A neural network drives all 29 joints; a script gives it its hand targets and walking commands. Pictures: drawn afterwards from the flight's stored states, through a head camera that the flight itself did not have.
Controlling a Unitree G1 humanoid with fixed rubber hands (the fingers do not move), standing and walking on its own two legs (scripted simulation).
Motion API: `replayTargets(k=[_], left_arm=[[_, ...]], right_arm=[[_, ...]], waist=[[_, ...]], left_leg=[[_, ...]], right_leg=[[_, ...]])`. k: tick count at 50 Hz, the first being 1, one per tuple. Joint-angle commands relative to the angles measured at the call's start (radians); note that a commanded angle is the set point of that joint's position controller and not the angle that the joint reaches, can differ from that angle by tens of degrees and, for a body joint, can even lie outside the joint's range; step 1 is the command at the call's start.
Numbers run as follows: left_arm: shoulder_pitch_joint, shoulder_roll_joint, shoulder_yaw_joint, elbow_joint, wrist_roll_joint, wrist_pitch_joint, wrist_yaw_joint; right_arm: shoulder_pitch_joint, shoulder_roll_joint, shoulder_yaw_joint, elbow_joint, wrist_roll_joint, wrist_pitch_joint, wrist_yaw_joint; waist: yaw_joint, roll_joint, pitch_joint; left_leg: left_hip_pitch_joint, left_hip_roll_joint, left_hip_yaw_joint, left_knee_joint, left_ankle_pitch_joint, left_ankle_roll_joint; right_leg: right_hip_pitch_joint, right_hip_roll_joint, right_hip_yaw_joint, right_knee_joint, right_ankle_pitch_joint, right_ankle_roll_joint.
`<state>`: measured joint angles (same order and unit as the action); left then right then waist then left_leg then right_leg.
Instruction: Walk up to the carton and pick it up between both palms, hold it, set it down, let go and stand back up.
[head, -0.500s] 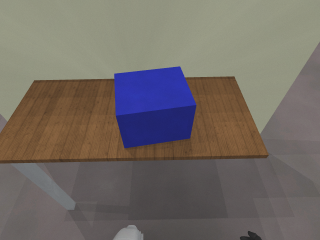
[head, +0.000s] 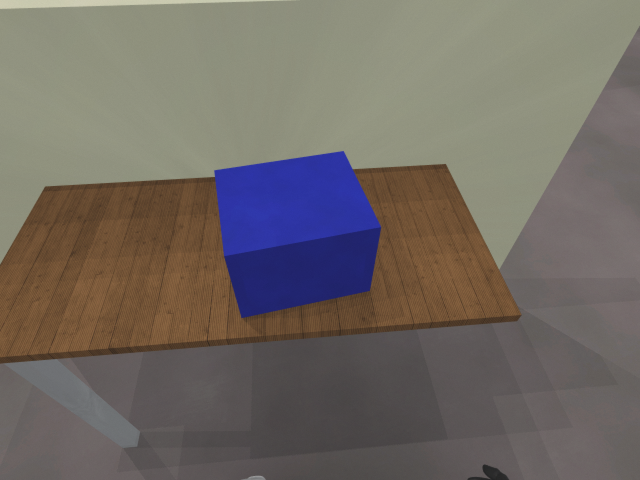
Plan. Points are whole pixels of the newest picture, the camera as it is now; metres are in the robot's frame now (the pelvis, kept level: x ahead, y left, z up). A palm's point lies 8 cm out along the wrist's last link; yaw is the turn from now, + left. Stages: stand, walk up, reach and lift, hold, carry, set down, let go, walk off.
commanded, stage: walk up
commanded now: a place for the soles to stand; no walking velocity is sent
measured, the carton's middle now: (294, 232) +0.52 +0.07 -0.03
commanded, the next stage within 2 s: none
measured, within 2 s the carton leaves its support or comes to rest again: neither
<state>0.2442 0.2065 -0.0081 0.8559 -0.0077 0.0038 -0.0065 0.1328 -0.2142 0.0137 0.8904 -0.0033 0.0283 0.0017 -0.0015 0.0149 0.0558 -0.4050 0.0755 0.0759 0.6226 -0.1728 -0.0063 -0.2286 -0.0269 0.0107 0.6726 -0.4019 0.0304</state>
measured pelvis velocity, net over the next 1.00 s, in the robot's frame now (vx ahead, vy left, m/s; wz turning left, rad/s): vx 0.05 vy -0.04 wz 0.19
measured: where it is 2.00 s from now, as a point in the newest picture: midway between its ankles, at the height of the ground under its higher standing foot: outside the picture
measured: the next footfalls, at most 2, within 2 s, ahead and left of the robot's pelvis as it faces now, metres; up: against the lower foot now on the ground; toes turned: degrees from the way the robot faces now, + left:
left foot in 1.44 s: +0.11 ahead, +0.04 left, +0.00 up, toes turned +19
right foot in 1.66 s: +0.14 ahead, -0.20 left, +0.00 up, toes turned +18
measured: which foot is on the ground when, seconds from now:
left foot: down 0.00-1.00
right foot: down 0.00-1.00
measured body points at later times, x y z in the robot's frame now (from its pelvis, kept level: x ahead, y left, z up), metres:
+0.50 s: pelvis +0.00 +0.00 +0.01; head +0.01 +0.00 +0.46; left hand +0.06 +0.25 -0.14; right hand +0.05 -0.25 -0.14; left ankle +0.10 +0.13 -0.72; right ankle -0.02 -0.14 -0.72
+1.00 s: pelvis +0.05 -0.04 +0.00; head +0.08 -0.03 +0.45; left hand +0.06 +0.23 -0.14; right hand +0.14 -0.28 -0.14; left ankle +0.10 +0.12 -0.72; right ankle -0.02 -0.14 -0.72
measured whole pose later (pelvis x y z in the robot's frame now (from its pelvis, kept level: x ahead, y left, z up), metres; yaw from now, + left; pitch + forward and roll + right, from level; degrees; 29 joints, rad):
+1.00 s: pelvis +0.05 -0.04 +0.00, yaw +11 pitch +0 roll +0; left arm 0.26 0.25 -0.01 0.88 0.02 0.02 0.01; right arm 0.28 -0.23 -0.01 0.89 -0.03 0.01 -0.03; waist -0.02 0.00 0.07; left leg -0.43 0.01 -0.09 0.67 -0.23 -0.01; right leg -0.13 -0.01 -0.15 0.63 -0.49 -0.03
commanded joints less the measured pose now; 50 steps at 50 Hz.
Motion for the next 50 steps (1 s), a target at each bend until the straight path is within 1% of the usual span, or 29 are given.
replayTargets(k=[1, 2, 4, 6, 9, 10, 14, 15, 17, 18, 19, 20, 21, 24, 27, 30, 34, 36, 37, 39, 40, 41, 43, 44, 45, 46, 47, 48, 50], left_arm=[[0.037, 0.138, 0.026, -0.036, 0.004, -0.024, 0.003], [0.033, 0.146, 0.026, -0.037, 0.000, -0.025, 0.003], [0.023, 0.156, 0.024, -0.024, -0.004, -0.024, 0.002], [0.023, 0.144, 0.018, -0.017, 0.000, -0.022, 0.001], [0.041, 0.149, 0.018, 0.000, 0.000, -0.024, 0.002], [0.046, 0.149, 0.020, 0.001, 0.001, -0.025, 0.005], [0.048, 0.163, 0.021, 0.013, 0.000, -0.028, 0.005], [0.057, 0.157, 0.021, 0.009, 0.001, -0.027, 0.006], [0.038, 0.160, 0.018, 0.016, 0.003, -0.027, 0.007], [0.034, 0.162, 0.021, 0.016, 0.003, -0.025, 0.007], [0.065, 0.155, 0.019, 0.002, 0.033, -0.022, 0.002], [0.077, 0.156, 0.022, 0.010, 0.044, -0.014, 0.000], [0.119, 0.147, 0.022, 0.015, 0.043, -0.014, 0.001], [0.140, 0.143, 0.010, 0.024, 0.033, -0.024, 0.003], [0.070, 0.178, 0.018, 0.013, 0.023, -0.023, 0.011], [0.027, 0.202, 0.017, 0.005, 0.021, -0.020, 0.016], [0.017, 0.206, 0.020, -0.005, 0.030, -0.003, 0.016], [0.038, 0.189, 0.017, 0.001, 0.030, 0.003, 0.015], [0.061, 0.187, 0.019, -0.011, 0.034, 0.007, 0.016], [0.087, 0.168, 0.022, -0.007, 0.035, 0.013, 0.016], [0.103, 0.157, 0.019, -0.015, 0.038, 0.014, 0.019], [0.128, 0.155, 0.019, -0.020, 0.036, 0.009, 0.020], [0.152, 0.155, 0.021, -0.021, 0.033, -0.005, 0.019], [0.153, 0.183, 0.026, -0.021, 0.031, -0.010, 0.021], [0.108, 0.223, 0.035, -0.020, 0.023, -0.009, 0.021], [0.064, 0.242, 0.043, -0.022, 0.020, -0.005, 0.023], [0.068, 0.233, 0.045, -0.024, 0.027, -0.004, 0.022], [0.058, 0.233, 0.044, -0.030, 0.032, 0.002, 0.020], [0.041, 0.221, 0.041, -0.038, 0.034, 0.017, 0.016]], right_arm=[[-0.035, -0.143, -0.025, -0.059, -0.002, -0.027, -0.003], [-0.023, -0.146, -0.028, -0.055, 0.004, -0.028, -0.002], [-0.022, -0.142, -0.021, -0.041, -0.001, -0.025, -0.003], [-0.011, -0.160, -0.020, -0.025, 0.004, -0.029, -0.004], [0.001, -0.163, -0.018, -0.014, 0.001, -0.026, -0.005], [0.005, -0.172, -0.020, -0.004, 0.000, -0.027, -0.004], [0.016, -0.160, -0.018, 0.001, -0.003, -0.025, -0.006], [0.005, -0.165, -0.015, 0.001, -0.003, -0.024, -0.006], [0.027, -0.166, -0.018, 0.017, -0.002, -0.023, -0.008], [0.028, -0.166, -0.015, 0.019, -0.001, -0.026, -0.008], [0.109, -0.174, -0.022, 0.009, -0.017, -0.032, -0.006], [0.130, -0.209, -0.032, 0.020, -0.016, -0.029, -0.007], [0.116, -0.221, -0.041, 0.028, -0.016, -0.024, -0.011], [0.077, -0.202, -0.040, 0.000, -0.021, -0.015, -0.010], [0.102, -0.154, -0.037, -0.007, -0.014, -0.021, -0.003], [0.162, -0.120, -0.029, -0.003, -0.018, -0.045, -0.003], [0.182, -0.156, -0.045, -0.027, -0.019, -0.057, -0.015], [0.183, -0.173, -0.051, -0.033, -0.019, -0.054, -0.020], [0.203, -0.203, -0.059, -0.036, -0.020, -0.050, -0.023], [0.255, -0.246, -0.079, -0.033, -0.017, -0.042, -0.032], [0.255, -0.253, -0.079, -0.038, -0.017, -0.037, -0.035], [0.232, -0.254, -0.084, -0.045, -0.012, -0.032, -0.036], [0.163, -0.205, -0.066, -0.074, -0.023, -0.027, -0.033], [0.127, -0.157, -0.052, -0.091, -0.019, -0.028, -0.029], [0.112, -0.105, -0.039, -0.099, -0.016, -0.030, -0.028], [0.105, -0.097, -0.039, -0.105, -0.023, -0.036, -0.037], [0.122, -0.089, -0.036, -0.093, -0.029, -0.041, -0.041], [0.111, -0.093, -0.039, -0.097, -0.029, -0.047, -0.042], [0.141, -0.087, -0.040, -0.089, -0.027, -0.059, -0.037]], waist=[[0.001, -0.015, -0.050], [-0.002, -0.005, -0.067], [-0.005, -0.053, -0.038], [-0.003, -0.003, -0.021], [-0.007, -0.021, -0.014], [-0.003, 0.014, -0.022], [-0.012, -0.019, -0.057], [0.000, 0.010, -0.052], [-0.013, -0.044, -0.040], [-0.013, -0.028, -0.025], [-0.023, -0.013, -0.053], [-0.017, 0.041, -0.036], [0.006, 0.096, -0.030], [0.023, 0.065, -0.004], [-0.017, -0.018, 0.066], [-0.043, -0.109, 0.028], [-0.040, -0.017, 0.045], [-0.015, -0.008, 0.050], [-0.015, 0.060, 0.046], [-0.017, 0.128, -0.012], [-0.020, 0.155, -0.007], [-0.004, 0.151, -0.044], [0.018, 0.138, -0.099], [0.030, 0.073, -0.108], [0.013, -0.062, -0.058], [0.009, -0.080, -0.005], [0.011, -0.104, -0.031], [0.007, -0.105, -0.015], [-0.007, -0.100, -0.028]], left_leg=[[0.178, 0.082, -0.137, -0.150, -0.087, 0.070], [0.183, 0.074, -0.128, -0.145, -0.087, 0.065], [0.188, 0.068, -0.108, -0.156, -0.126, 0.057], [0.150, 0.087, -0.120, -0.193, -0.142, 0.062], [0.160, 0.087, -0.126, -0.201, -0.181, 0.059], [0.151, 0.093, -0.118, -0.210, -0.176, 0.057], [0.191, 0.084, -0.096, -0.192, -0.132, 0.056], [0.200, 0.078, -0.100, -0.193, -0.160, 0.056], [0.208, 0.080, -0.098, -0.187, -0.129, 0.058], [0.196, 0.093, -0.101, -0.205, -0.131, 0.058], [0.160, 0.117, -0.213, -0.271, -0.308, 0.082], [0.122, 0.142, -0.287, -0.337, -0.442, 0.089], [0.108, 0.159, -0.306, -0.364, -0.485, 0.092], [0.084, 0.111, -0.244, -0.320, -0.404, 0.064], [0.081, -0.004, -0.149, -0.191, -0.258, 0.039], [0.138, -0.058, -0.092, -0.087, -0.067, 0.030], [0.107, -0.023, -0.175, -0.097, -0.021, 0.051], [0.103, 0.025, -0.295, -0.135, -0.034, 0.082], [0.091, 0.070, -0.368, -0.163, -0.027, 0.101], [0.123, 0.142, -0.537, -0.251, -0.041, 0.148], [0.109, 0.168, -0.572, -0.263, -0.033, 0.166], [0.099, 0.155, -0.568, -0.245, -0.013, 0.159], [0.054, 0.076, -0.428, -0.144, 0.056, 0.101], [-0.004, -0.010, -0.307, -0.033, 0.084, 0.056], [-0.098, -0.124, -0.152, 0.071, 0.033, 0.016], [-0.131, -0.116, -0.082, 0.095, -0.041, 0.015], [-0.103, -0.103, -0.070, 0.076, -0.079, 0.018], [-0.073, -0.098, -0.057, 0.039, -0.025, 0.038], [0.052, -0.077, -0.069, 0.000, 0.271, 0.072]], right_leg=[[-0.151, -0.073, 0.113, -0.228, 0.063, -0.082], [-0.147, -0.074, 0.122, -0.232, 0.079, -0.086], [-0.177, -0.069, 0.120, -0.250, 0.025, -0.083], [-0.159, -0.057, 0.112, -0.230, 0.045, -0.082], [-0.164, -0.053, 0.120, -0.249, 0.020, -0.082], [-0.151, -0.046, 0.116, -0.236, 0.038, -0.079], [-0.160, -0.058, 0.126, -0.251, 0.048, -0.084], [-0.169, -0.056, 0.141, -0.253, 0.038, -0.084], [-0.170, -0.062, 0.144, -0.259, 0.066, -0.090], [-0.177, -0.054, 0.133, -0.244, 0.072, -0.087], [-0.139, -0.020, 0.061, -0.210, -0.100, -0.077], [-0.125, 0.004, 0.035, -0.169, -0.168, -0.077], [-0.097, 0.006, 0.023, -0.164, -0.153, -0.076], [-0.101, -0.028, 0.034, -0.238, -0.125, -0.090], [-0.183, -0.083, 0.123, -0.372, -0.246, -0.103], [-0.176, -0.112, 0.096, -0.394, -0.196, -0.106], [-0.134, -0.092, 0.009, -0.274, -0.102, -0.104], [-0.135, -0.063, -0.020, -0.208, -0.062, -0.088], [-0.127, -0.037, -0.048, -0.145, -0.068, -0.073], [-0.126, 0.013, -0.064, -0.043, -0.127, -0.050], [-0.107, 0.013, -0.061, -0.039, -0.137, -0.045], [-0.068, 0.007, -0.039, -0.072, -0.100, -0.050], [0.029, -0.040, 0.010, -0.191, -0.022, -0.065], [0.091, -0.110, 0.084, -0.285, 0.027, -0.089], [0.124, -0.202, 0.158, -0.352, 0.160, -0.108], [0.120, -0.264, 0.142, -0.325, 0.388, -0.122], [0.155, -0.272, 0.100, -0.282, 0.551, -0.133], [0.154, -0.245, 0.026, -0.240, 0.650, -0.120], [0.102, -0.153, -0.103, -0.144, 0.636, -0.076]])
